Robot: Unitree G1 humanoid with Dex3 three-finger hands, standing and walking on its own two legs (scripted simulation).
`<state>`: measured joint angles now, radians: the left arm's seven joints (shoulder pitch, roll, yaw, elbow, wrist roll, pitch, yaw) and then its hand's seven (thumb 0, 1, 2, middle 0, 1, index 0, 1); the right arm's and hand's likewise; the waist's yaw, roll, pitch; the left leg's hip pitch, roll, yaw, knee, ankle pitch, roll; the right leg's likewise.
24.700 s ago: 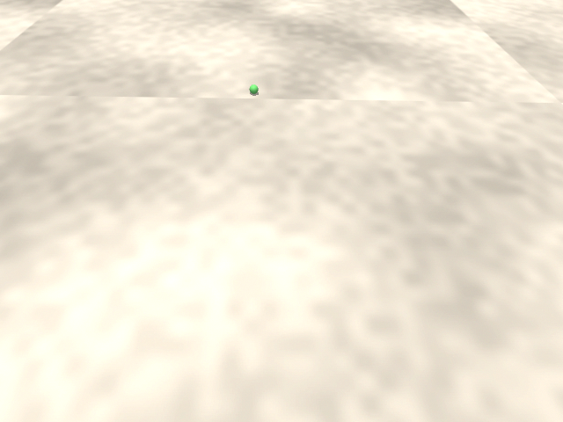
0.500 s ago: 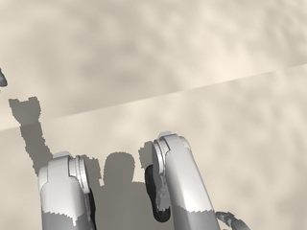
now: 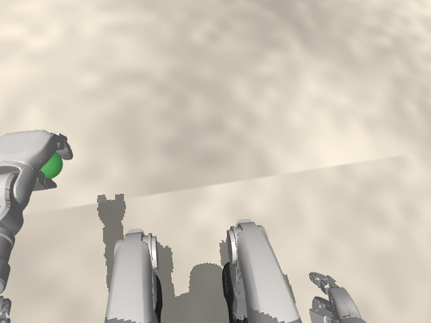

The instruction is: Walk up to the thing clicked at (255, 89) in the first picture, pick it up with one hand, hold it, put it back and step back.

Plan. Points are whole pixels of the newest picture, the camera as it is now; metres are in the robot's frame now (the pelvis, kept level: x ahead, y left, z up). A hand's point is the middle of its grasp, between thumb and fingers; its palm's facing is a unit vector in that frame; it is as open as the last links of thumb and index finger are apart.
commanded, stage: lift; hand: left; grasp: from above
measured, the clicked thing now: (44, 164) +0.44 +0.29 -0.10
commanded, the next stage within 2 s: hold in 0.88 s
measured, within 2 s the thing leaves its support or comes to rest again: neither
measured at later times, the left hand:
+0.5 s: hand out of the picture +0.36 +0.25 +0.10, palm faces -0.45 -0.10 -0.89, open 7.6 cm
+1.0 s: hand out of the picture +0.38 +0.23 +0.18, palm faces -0.45 -0.11 -0.89, open 7.5 cm
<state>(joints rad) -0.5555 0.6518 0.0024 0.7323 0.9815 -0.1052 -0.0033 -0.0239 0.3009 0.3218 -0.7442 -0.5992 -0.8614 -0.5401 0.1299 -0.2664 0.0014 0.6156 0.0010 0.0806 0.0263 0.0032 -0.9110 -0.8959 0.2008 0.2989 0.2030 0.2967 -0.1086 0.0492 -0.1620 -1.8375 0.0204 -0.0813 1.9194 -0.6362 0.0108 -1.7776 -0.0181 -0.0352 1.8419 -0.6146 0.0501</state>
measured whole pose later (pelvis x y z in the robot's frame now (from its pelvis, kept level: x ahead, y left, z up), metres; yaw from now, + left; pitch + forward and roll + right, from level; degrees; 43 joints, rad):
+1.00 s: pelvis +0.07 -0.01 +0.25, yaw +2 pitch +10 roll -1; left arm -0.31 0.39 -0.18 0.81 0.97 0.03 0.12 -0.02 0.30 0.32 -0.75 -0.60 -0.87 -0.53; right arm 0.25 -0.24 -0.05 0.75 0.04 0.00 -0.05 0.01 -0.90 -0.89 0.20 0.30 0.20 0.30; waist -0.05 0.04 -0.08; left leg -0.62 0.04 0.01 0.84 -0.39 -0.01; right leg -0.61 -0.01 0.01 0.80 -0.36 0.03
